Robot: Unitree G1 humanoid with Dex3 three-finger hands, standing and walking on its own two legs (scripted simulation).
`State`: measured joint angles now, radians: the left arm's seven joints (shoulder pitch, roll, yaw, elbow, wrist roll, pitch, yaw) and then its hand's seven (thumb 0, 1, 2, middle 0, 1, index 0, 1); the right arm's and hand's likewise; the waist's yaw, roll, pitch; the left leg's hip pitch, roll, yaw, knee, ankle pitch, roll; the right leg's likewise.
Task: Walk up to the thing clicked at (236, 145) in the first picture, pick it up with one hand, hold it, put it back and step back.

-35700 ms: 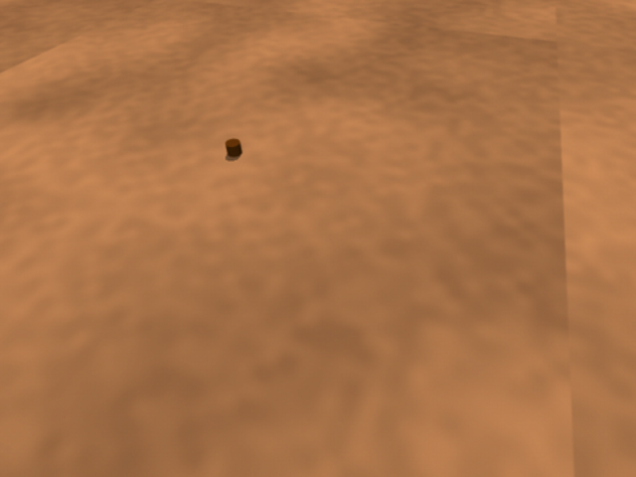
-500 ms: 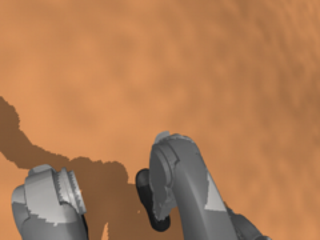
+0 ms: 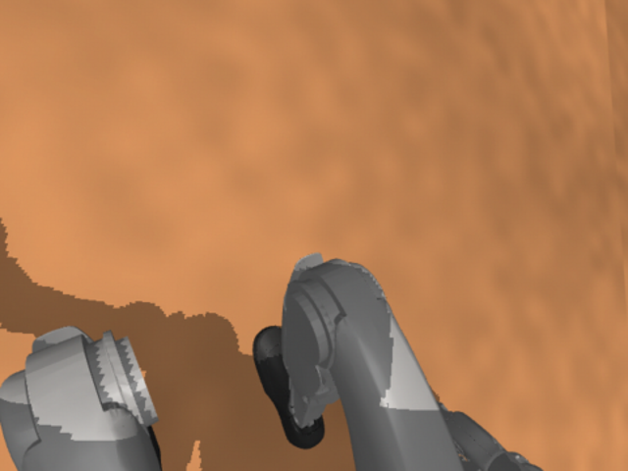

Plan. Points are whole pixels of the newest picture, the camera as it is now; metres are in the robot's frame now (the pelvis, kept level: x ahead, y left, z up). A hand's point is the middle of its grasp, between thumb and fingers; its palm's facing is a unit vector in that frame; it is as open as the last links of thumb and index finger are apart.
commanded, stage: open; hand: left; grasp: from above
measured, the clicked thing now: out of the picture +0.44 +0.36 -0.27
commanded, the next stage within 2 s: withdraw in 1.06 s
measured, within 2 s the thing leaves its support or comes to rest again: neither
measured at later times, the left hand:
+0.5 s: hand out of the picture +0.43 +0.36 -0.24, palm faces -0.44 -0.15 -0.89, open 13.3 cm
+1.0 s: hand out of the picture +0.43 +0.36 -0.24, palm faces -0.43 -0.16 -0.89, open 13.8 cm
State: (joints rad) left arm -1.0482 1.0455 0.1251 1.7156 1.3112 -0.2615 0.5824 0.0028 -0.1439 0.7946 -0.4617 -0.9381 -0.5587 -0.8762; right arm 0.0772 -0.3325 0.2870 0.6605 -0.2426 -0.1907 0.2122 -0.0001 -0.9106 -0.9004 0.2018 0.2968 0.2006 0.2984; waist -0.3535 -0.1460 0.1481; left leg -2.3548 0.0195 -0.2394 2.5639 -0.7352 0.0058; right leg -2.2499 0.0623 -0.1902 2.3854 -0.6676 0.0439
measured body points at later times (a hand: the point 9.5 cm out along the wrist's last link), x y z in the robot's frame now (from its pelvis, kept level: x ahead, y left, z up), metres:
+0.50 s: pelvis +0.00 +0.00 +0.00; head +0.26 +0.15 +0.33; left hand +0.45 +0.36 -0.19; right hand +0.07 -0.25 -0.05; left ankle +0.06 +0.12 -0.27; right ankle +0.11 -0.11 -0.27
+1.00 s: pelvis +0.00 +0.00 +0.00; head +0.27 +0.15 +0.33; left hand +0.45 +0.36 -0.19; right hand +0.08 -0.25 -0.05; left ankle +0.06 +0.12 -0.27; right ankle +0.11 -0.11 -0.27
